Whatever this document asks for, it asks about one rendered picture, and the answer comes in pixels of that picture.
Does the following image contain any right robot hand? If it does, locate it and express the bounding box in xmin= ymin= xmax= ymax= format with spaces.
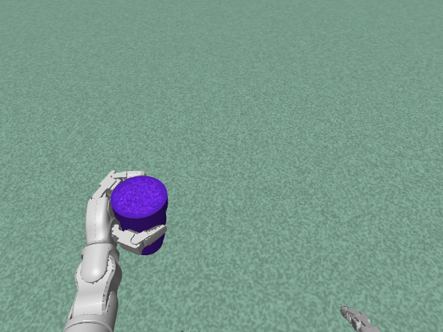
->
xmin=340 ymin=306 xmax=381 ymax=332

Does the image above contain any left robot arm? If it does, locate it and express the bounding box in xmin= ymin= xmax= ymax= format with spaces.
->
xmin=63 ymin=243 xmax=122 ymax=332

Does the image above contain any cup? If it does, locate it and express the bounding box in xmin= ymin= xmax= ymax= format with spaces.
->
xmin=111 ymin=176 xmax=168 ymax=255

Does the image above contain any left robot hand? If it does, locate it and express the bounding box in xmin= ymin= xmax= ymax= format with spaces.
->
xmin=85 ymin=170 xmax=167 ymax=255

